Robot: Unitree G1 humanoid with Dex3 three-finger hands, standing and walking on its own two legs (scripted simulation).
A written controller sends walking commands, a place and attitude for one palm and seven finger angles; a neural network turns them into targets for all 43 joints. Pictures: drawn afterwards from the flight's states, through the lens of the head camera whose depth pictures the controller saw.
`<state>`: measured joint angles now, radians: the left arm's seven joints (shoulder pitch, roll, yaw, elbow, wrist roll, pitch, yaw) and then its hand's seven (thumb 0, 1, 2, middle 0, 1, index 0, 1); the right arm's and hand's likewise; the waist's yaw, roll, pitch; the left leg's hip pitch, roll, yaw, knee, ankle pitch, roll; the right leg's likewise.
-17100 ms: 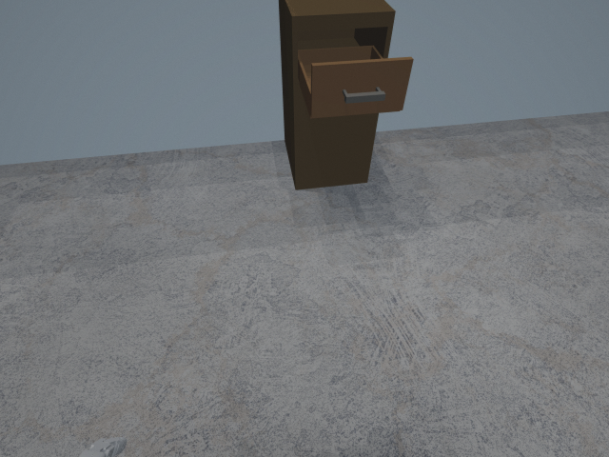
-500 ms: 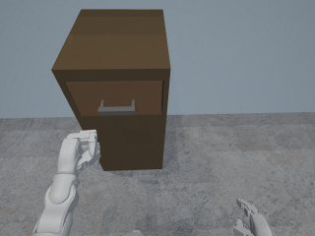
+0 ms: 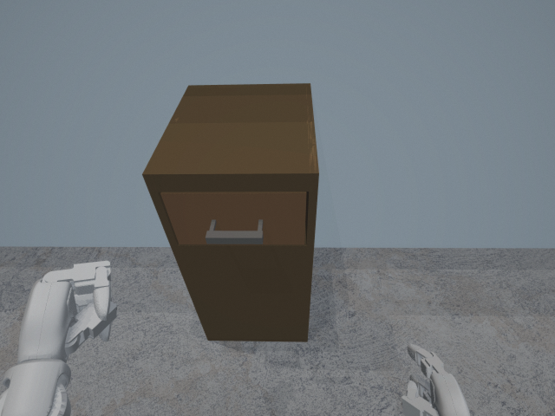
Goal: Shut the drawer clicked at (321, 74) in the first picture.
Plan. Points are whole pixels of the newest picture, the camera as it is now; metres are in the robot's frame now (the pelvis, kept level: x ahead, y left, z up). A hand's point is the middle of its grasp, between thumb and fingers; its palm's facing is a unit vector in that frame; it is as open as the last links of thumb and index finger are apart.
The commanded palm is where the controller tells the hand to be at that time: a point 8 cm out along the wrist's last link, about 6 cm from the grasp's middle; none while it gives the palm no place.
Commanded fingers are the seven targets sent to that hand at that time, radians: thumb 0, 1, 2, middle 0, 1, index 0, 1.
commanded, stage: draw the hand back to the body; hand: left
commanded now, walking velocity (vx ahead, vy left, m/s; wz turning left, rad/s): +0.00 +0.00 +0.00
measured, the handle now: (235, 230) +0.54 +0.16 -0.11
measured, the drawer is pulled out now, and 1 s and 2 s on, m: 0.00 0.00 0.00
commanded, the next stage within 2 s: step back with the hand held close in 0.32 s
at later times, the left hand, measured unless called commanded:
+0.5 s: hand (85, 311) +0.18 +0.22 +0.17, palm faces +0.38 -0.84 -0.39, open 3.3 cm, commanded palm +0.13 +0.26 +0.18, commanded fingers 0.00 0.90 0.90 -1.40 -1.60 -1.40 -1.60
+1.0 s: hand (48, 334) +0.15 +0.24 +0.17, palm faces +0.32 -0.79 -0.52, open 3.3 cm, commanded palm +0.09 +0.28 +0.18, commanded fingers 0.00 0.90 0.90 -1.40 -1.60 -1.40 -1.60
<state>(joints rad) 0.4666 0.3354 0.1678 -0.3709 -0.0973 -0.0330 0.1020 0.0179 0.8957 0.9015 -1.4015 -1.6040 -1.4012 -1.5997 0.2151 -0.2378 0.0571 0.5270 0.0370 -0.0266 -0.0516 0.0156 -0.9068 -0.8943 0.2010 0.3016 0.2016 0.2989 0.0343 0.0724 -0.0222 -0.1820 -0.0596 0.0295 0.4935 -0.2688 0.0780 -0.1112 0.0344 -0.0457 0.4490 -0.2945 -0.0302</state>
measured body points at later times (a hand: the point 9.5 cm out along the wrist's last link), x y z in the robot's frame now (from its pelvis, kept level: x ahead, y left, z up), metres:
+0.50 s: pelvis +0.00 -0.02 +0.00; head -0.03 -0.04 +0.45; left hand +0.15 +0.26 +0.19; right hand +0.18 -0.24 -0.08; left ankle +0.00 +0.06 -0.74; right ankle -0.03 -0.10 -0.74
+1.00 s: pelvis -0.05 +0.01 -0.01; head -0.02 +0.00 +0.44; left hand +0.13 +0.28 +0.20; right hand +0.13 -0.24 -0.08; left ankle +0.00 +0.06 -0.74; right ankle -0.03 -0.10 -0.74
